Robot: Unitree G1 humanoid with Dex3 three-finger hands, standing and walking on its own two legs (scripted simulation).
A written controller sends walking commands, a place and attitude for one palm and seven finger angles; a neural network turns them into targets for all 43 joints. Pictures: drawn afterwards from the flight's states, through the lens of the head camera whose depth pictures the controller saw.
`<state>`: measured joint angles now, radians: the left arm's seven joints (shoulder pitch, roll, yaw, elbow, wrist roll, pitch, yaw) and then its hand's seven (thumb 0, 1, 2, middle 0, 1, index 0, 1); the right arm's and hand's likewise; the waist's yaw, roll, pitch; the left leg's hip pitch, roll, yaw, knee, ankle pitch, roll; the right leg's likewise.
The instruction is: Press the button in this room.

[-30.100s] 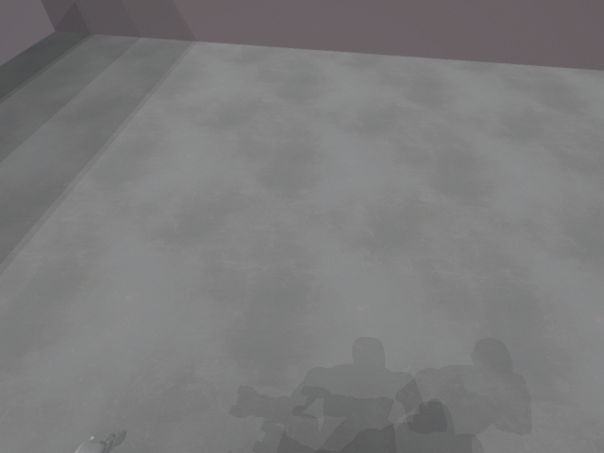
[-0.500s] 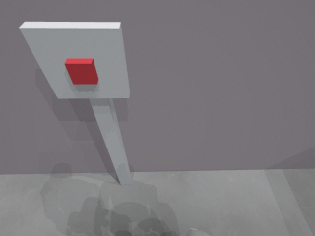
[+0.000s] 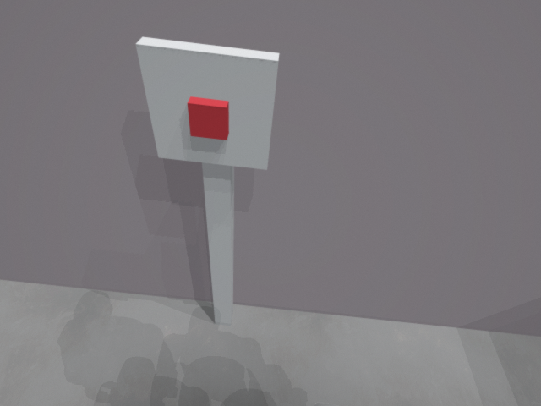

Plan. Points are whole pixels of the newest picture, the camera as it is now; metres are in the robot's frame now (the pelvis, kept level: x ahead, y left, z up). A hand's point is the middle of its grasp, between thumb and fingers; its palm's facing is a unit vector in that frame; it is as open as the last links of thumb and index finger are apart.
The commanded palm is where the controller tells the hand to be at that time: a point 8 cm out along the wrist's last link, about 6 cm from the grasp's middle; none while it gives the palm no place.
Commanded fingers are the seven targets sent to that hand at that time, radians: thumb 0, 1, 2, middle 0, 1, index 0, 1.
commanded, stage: come to a stop and stand still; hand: left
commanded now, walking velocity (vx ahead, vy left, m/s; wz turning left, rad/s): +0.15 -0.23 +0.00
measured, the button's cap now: (209, 117) +0.53 +0.15 +0.16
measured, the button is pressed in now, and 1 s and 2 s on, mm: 0 0 0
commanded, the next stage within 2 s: look again from close up in 0.80 s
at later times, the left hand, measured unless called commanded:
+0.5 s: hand out of the picture -0.01 +0.13 -0.17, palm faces -0.02 -0.98 -0.18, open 7.3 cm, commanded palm none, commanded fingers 0.00 0.90 0.90 -0.20 -0.30 -0.20 -0.30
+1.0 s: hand out of the picture -0.04 +0.10 -0.17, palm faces +0.01 -0.99 -0.15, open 7.3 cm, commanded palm none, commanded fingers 0.00 0.90 0.90 -0.20 -0.30 -0.20 -0.30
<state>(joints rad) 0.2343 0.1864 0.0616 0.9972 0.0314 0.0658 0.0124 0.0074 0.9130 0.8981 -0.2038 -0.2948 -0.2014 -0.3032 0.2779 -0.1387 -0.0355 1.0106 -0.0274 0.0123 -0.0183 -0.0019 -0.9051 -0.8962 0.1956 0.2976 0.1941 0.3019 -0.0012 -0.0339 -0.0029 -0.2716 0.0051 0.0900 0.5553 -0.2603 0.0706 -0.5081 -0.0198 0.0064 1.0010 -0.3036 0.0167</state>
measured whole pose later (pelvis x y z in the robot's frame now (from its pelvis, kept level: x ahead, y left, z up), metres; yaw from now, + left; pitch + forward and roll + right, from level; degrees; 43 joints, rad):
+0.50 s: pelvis -0.02 -0.03 +0.00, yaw -2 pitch -2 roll +0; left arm 0.32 0.11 0.01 1.12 0.02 0.01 0.04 0.02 0.94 0.90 -0.20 -0.29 -0.20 -0.30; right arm 0.40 -0.12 -0.03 1.17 -0.01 0.02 -0.02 0.00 -0.90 -0.90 0.20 0.30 0.20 0.30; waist -0.03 0.03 -0.01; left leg -0.26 0.03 0.10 0.47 -0.18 0.02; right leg -0.18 -0.01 -0.05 0.47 -0.25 0.00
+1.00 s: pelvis -0.01 -0.05 +0.00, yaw +0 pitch -1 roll -1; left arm 0.37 0.11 -0.01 1.08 0.02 -0.02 0.03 0.01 0.91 0.90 -0.20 -0.30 -0.20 -0.30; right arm 0.32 -0.13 -0.02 1.08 -0.02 0.00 -0.02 0.01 -0.91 -0.90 0.20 0.30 0.20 0.30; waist -0.02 0.01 0.03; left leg -0.29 0.05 0.05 0.52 -0.21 0.00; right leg -0.18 0.01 -0.09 0.48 -0.28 -0.03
